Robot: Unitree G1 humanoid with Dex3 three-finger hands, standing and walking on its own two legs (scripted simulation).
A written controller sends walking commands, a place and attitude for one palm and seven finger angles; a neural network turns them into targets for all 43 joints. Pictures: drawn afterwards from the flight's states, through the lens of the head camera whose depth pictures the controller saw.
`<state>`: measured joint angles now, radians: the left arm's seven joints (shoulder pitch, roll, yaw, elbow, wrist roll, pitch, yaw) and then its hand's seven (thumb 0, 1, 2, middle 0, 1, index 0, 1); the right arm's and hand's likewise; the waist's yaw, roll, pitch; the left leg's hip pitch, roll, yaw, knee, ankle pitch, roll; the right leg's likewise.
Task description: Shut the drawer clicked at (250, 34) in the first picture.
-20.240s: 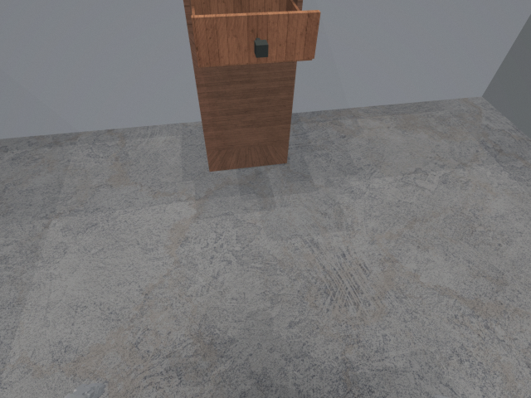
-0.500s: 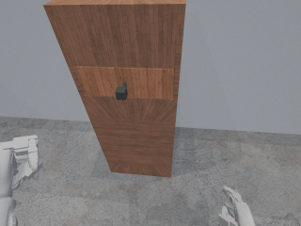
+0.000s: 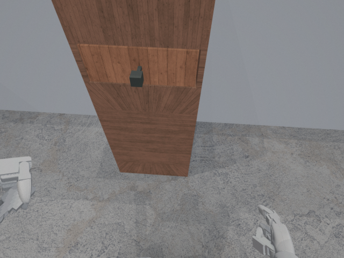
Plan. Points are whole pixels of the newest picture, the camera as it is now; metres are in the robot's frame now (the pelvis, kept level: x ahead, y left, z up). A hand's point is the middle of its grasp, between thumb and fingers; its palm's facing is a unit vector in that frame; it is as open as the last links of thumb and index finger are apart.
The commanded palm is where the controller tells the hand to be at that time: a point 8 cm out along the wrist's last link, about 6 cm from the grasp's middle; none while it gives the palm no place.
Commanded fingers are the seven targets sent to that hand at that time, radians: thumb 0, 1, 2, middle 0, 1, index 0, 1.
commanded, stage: step back with the hand held close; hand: left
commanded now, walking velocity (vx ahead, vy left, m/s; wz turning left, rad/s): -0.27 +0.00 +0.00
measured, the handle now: (137, 75) +0.63 +0.17 +0.05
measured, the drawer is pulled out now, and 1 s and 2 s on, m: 0.00 0.00 0.00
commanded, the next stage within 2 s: stop stepping back and stand still in 0.80 s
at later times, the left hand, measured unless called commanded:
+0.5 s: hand (15, 234) +0.13 +0.23 +0.16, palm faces +0.27 -0.81 -0.51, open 3.3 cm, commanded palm +0.06 +0.28 +0.18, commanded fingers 0.00 0.90 0.90 -1.40 -1.60 -1.40 -1.60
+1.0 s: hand out of the picture +0.00 +0.25 +0.17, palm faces +0.25 -0.85 -0.45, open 3.3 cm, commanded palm -0.04 +0.29 +0.18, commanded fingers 0.00 0.90 0.90 -1.40 -1.60 -1.40 -1.60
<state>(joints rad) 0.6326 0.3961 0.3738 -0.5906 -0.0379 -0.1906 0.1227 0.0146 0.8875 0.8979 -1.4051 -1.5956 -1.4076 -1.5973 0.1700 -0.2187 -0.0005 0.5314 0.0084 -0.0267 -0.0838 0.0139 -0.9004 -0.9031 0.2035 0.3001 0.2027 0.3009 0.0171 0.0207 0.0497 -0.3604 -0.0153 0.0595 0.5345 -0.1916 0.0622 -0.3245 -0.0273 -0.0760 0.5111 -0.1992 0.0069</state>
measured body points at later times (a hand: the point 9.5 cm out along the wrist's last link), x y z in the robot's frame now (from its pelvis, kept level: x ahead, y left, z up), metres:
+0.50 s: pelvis -0.07 +0.00 +0.00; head -0.01 +0.01 +0.44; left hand +0.11 +0.27 +0.19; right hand +0.15 -0.22 -0.08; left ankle +0.06 +0.08 -0.73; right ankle -0.10 -0.12 -0.73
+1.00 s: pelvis -0.19 +0.02 +0.00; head -0.16 +0.05 +0.44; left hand -0.02 +0.29 +0.19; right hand -0.01 -0.21 -0.07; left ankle -0.02 +0.08 -0.73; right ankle -0.25 -0.11 -0.74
